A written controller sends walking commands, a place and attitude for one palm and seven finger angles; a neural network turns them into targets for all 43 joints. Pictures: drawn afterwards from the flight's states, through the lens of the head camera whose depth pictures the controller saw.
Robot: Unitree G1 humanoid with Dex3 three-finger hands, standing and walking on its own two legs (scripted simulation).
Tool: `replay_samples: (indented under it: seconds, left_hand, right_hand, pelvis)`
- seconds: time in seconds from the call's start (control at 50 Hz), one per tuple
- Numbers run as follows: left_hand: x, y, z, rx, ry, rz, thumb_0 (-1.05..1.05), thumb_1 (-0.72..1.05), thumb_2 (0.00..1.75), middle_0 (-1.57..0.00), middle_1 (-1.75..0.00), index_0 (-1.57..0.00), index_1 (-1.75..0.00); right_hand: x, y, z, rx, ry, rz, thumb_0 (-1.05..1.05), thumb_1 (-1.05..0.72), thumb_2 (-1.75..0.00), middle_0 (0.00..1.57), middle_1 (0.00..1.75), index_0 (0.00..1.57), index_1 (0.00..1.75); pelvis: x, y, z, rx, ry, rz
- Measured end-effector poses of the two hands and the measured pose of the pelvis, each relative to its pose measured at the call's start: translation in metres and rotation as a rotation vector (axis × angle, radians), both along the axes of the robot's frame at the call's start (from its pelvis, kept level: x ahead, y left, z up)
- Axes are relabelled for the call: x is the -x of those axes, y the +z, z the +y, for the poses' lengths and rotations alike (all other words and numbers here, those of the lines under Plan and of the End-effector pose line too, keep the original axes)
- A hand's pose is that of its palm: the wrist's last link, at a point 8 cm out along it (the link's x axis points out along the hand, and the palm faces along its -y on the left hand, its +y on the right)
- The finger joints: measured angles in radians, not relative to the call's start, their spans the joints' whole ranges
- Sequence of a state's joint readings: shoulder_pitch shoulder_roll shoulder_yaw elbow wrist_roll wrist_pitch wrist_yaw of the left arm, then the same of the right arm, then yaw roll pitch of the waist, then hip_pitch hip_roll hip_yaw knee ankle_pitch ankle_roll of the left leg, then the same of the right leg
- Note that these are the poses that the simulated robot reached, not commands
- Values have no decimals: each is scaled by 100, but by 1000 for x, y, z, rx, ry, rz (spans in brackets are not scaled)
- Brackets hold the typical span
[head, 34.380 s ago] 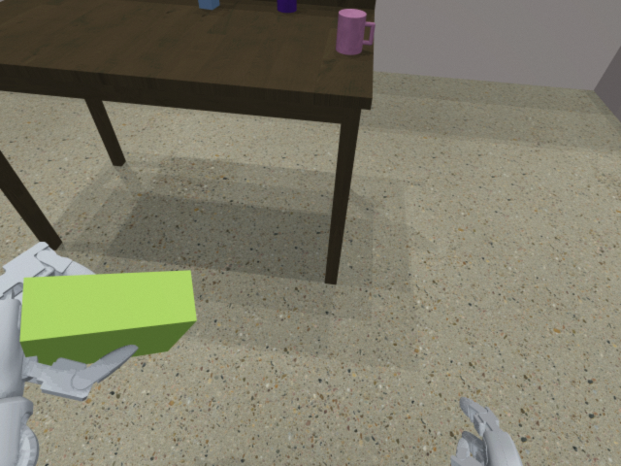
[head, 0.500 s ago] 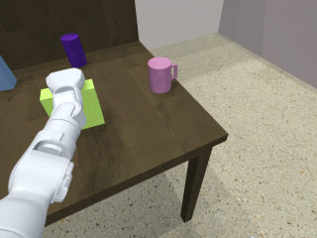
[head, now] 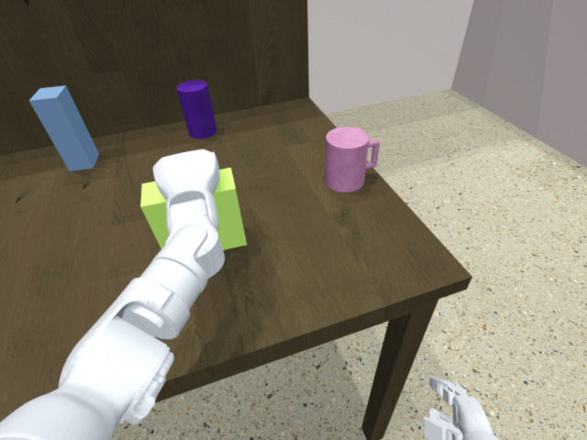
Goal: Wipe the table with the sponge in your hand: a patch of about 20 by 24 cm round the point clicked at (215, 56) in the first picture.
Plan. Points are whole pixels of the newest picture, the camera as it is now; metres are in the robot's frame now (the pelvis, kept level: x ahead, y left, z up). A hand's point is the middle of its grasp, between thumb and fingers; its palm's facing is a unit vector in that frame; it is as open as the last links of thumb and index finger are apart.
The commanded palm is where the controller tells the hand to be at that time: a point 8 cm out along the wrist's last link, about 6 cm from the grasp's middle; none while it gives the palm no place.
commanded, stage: wipe back along the third lane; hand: left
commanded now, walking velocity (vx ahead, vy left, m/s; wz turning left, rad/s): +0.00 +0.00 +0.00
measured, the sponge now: (201, 226) +0.41 +0.19 +0.09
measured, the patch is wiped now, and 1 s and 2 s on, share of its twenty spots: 0.90 0.95 0.95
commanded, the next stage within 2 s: slide back across to the middle lane in 1.12 s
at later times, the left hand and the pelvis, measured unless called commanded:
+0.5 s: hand (206, 226) +0.36 +0.16 +0.14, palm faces +0.12 -0.04 -0.99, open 9.5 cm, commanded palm +0.31 +0.14 +0.17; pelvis +0.01 -0.02 +0.00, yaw +0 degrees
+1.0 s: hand (214, 254) +0.31 +0.13 +0.14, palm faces +0.18 -0.08 -0.98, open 9.5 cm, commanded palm +0.26 +0.12 +0.17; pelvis -0.01 -0.04 +0.00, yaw -1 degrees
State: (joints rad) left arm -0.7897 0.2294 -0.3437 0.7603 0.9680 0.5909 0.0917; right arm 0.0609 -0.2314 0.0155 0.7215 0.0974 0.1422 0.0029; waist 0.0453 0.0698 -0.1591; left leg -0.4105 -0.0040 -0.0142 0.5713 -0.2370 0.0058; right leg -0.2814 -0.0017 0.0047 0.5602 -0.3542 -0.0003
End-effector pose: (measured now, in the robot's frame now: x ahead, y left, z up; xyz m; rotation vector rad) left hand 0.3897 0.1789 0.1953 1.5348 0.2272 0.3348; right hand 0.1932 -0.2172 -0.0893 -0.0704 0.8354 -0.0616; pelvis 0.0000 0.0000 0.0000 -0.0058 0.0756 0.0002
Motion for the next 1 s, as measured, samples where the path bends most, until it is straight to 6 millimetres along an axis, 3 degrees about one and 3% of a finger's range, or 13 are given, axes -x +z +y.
replay_samples:
  seconds: [0.1,0.22,0.58,1.0]
  left_hand:
    - [7,0,-5,6,-5,-1,0,-46,108,-77,-139,-79,-139]
    - [17,-1,-10,11,-13,-19,0,-46,108,-77,-139,-79,-139]
    - [65,-2,-30,31,-52,-60,2,-45,108,-76,-140,-78,-140]
    - [111,-2,-48,66,-107,-113,3,-45,108,-75,-141,-78,-141]
  right_hand:
    - [-29,14,11,-12,55,-62,1,-91,-90,20,30,20,30]
    - [-43,20,12,-23,91,-82,1,-90,-90,20,30,20,30]
    - [-36,19,-17,-34,76,-97,1,-91,-90,20,30,20,30]
    - [-38,37,-19,-53,95,-208,1,-90,-90,20,30,20,30]
  pelvis:
    - [-3,0,-3,-2,11,-9]
    - [-7,0,-9,-4,14,-23]
    - [-4,0,-26,-18,-3,-75]
    - [12,0,-38,-20,-10,-122]
